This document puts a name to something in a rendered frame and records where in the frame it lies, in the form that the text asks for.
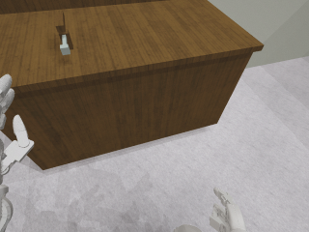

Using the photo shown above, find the robot left forearm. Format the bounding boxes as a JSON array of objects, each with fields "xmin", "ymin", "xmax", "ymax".
[{"xmin": 0, "ymin": 185, "xmax": 14, "ymax": 232}]

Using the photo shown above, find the tap lever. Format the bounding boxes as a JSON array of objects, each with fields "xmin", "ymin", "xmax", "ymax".
[{"xmin": 60, "ymin": 35, "xmax": 70, "ymax": 55}]

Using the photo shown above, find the robot right hand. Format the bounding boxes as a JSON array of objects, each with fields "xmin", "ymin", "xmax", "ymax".
[{"xmin": 210, "ymin": 187, "xmax": 247, "ymax": 232}]

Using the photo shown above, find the robot left hand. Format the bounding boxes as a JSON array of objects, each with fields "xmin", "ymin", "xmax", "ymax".
[{"xmin": 0, "ymin": 74, "xmax": 35, "ymax": 185}]

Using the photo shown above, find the counter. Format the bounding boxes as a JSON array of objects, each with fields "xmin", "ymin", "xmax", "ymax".
[{"xmin": 0, "ymin": 0, "xmax": 264, "ymax": 170}]

